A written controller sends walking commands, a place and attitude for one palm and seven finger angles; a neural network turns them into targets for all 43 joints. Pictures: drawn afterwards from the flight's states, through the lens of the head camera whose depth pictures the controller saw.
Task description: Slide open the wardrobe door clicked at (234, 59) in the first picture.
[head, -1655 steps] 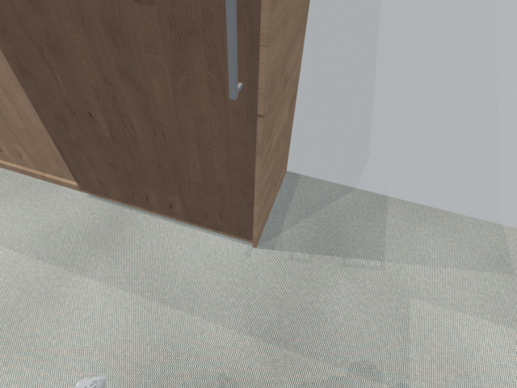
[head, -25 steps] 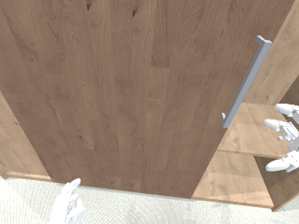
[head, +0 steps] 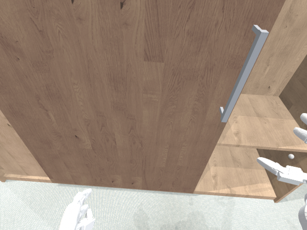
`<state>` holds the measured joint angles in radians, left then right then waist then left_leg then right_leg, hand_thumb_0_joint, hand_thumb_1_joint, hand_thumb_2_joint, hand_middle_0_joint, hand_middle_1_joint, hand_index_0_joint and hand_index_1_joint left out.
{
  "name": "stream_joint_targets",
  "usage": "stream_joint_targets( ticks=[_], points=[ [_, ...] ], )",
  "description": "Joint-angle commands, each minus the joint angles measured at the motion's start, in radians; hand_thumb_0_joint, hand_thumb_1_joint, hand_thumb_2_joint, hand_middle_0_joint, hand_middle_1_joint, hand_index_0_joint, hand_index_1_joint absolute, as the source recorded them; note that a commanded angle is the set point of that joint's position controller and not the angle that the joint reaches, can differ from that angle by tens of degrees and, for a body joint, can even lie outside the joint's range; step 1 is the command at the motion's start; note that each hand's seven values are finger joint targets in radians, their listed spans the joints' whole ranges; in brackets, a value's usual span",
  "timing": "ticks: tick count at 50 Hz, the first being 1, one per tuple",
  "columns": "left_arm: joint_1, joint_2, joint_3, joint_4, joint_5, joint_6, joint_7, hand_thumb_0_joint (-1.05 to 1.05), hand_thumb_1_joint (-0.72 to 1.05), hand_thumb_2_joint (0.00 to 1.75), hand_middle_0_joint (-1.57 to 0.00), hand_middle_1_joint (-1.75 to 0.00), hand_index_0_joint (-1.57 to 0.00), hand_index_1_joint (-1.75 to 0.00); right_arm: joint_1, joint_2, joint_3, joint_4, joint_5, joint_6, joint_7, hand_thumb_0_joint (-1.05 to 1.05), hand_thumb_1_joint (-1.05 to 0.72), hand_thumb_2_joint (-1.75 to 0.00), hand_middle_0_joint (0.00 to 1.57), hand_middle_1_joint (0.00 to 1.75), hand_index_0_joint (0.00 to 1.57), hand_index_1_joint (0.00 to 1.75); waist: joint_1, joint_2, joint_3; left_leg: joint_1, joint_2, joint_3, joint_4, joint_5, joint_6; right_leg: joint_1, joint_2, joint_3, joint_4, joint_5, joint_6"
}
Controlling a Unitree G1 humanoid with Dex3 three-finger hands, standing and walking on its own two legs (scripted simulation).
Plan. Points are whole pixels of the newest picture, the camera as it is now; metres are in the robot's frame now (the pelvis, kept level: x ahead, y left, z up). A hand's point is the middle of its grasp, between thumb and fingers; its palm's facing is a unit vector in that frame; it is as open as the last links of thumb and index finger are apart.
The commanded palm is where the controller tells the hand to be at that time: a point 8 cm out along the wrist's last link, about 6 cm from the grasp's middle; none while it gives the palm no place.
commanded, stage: draw the hand back to the body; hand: right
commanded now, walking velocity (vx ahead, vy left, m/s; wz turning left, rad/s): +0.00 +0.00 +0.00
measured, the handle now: (237, 80) +0.49 -0.26 +0.17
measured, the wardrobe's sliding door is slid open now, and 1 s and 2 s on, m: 0.56 0.56 0.56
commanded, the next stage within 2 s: step back with the hand held close in 0.76 s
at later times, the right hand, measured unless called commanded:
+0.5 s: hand (283, 165) +0.21 -0.26 +0.16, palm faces +0.48 +0.81 -0.33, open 7.9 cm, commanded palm +0.16 -0.29 +0.17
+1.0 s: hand (277, 155) +0.22 -0.25 +0.16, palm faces +0.47 +0.79 -0.40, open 7.4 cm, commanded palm +0.17 -0.29 +0.17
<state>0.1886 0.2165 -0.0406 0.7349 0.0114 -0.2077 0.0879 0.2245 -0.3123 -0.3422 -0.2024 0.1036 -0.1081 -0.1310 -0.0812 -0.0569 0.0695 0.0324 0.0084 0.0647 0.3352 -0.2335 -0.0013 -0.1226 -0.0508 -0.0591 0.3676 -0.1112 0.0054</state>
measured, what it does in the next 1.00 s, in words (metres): stands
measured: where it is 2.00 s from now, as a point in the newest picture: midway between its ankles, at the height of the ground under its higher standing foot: outside the picture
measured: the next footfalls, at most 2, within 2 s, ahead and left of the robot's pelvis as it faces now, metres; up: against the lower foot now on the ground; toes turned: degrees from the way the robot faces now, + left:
none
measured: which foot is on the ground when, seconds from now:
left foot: down 0.00-1.00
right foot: down 0.00-1.00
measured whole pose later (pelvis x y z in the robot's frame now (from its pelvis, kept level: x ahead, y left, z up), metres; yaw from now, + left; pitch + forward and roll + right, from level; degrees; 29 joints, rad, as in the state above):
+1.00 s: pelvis +0.03 +0.01 +0.00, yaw +0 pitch -3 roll +1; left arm 0.17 0.23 -0.02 0.65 0.01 -0.10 0.08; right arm 0.44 -0.35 -0.37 -0.37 0.08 -0.14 -0.12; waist -0.05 -0.07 0.02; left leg -0.04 -0.02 0.07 0.37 -0.28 0.02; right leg -0.22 -0.08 -0.04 0.45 -0.18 0.02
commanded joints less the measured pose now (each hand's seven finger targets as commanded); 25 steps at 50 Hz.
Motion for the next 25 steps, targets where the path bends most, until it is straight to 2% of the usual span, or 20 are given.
stream_joint_targets(
  ticks=[1, 6, 10, 12, 17, 19, 25],
  points=[
    [-0.164, 0.125, 0.062, -0.167, 0.003, -0.054, 0.015, 0.0, 0.9, 0.9, -0.2, -0.3, -0.2, -0.3, -0.126, -0.216, -0.091, -0.254, -0.017, -0.088, -0.019, 0.0, -0.25, -0.58, 0.22, 0.68, 0.22, 0.68, 0.015, -0.024, -0.124, -0.135, -0.038, -0.029, -0.093, 0.019, 0.015, 0.138, 0.026, 0.02, -0.067, -0.05, -0.014],
    [-0.165, 0.122, 0.068, -0.179, 0.002, -0.04, 0.005, 0.0, 0.9, 0.9, -0.2, -0.3, -0.2, -0.3, 0.009, -0.2, -0.096, -0.295, -0.014, -0.089, -0.012, 0.0, -0.43, -0.67, 0.22, 0.58, 0.22, 0.58, 0.009, -0.012, -0.094, -0.128, -0.038, -0.024, -0.083, 0.062, 0.014, 0.116, 0.022, 0.016, -0.06, -0.004, -0.009],
    [-0.156, 0.124, 0.075, -0.186, 0.002, -0.031, 0.002, 0.0, 0.9, 0.9, -0.2, -0.3, -0.2, -0.3, 0.066, -0.21, -0.112, -0.338, -0.014, -0.09, -0.01, 0.0, -0.57, -0.74, 0.21, 0.49, 0.21, 0.49, 0.01, -0.007, -0.098, -0.124, -0.039, -0.025, -0.079, 0.097, 0.013, 0.117, 0.021, 0.013, -0.048, 0.028, -0.01],
    [-0.154, 0.119, 0.075, -0.194, 0.001, -0.025, 0.002, 0.0, 0.9, 0.9, -0.2, -0.3, -0.2, -0.3, 0.095, -0.195, -0.102, -0.344, -0.013, -0.087, -0.008, 0.0, -0.65, -0.78, 0.21, 0.45, 0.21, 0.45, 0.013, -0.007, -0.077, -0.138, -0.036, -0.026, -0.081, 0.098, 0.009, 0.113, 0.021, 0.004, -0.045, 0.026, -0.011],
    [-0.151, 0.116, 0.077, -0.203, 0.002, -0.019, 0.002, 0.0, 0.9, 0.9, -0.2, -0.3, -0.2, -0.3, 0.149, -0.189, -0.098, -0.381, -0.014, -0.083, -0.008, 0.0, -0.83, -0.87, 0.2, 0.34, 0.2, 0.34, 0.013, -0.011, -0.078, -0.143, -0.034, -0.029, -0.082, 0.111, 0.006, 0.118, 0.023, -0.002, -0.034, 0.037, -0.014],
    [-0.15, 0.115, 0.079, -0.209, 0.002, -0.018, 0.002, 0.0, 0.9, 0.9, -0.2, -0.3, -0.2, -0.3, 0.168, -0.188, -0.094, -0.403, -0.015, -0.083, -0.009, 0.0, -0.9, -0.9, 0.2, 0.3, 0.2, 0.3, 0.014, 0.0, -0.084, -0.145, -0.035, -0.029, -0.08, 0.129, 0.005, 0.126, 0.024, -0.004, -0.026, 0.051, -0.016],
    [-0.148, 0.114, 0.074, -0.201, 0.003, -0.018, 0.01, 0.0, 0.9, 0.9, -0.2, -0.3, -0.2, -0.3, 0.101, -0.193, -0.09, -0.397, -0.02, -0.075, -0.015, 0.0, -0.9, -0.9, 0.2, 0.3, 0.2, 0.3, 0.021, -0.005, -0.067, -0.155, -0.035, -0.031, -0.095, 0.12, 0.005, 0.135, 0.028, -0.004, -0.023, 0.045, -0.016]
  ],
)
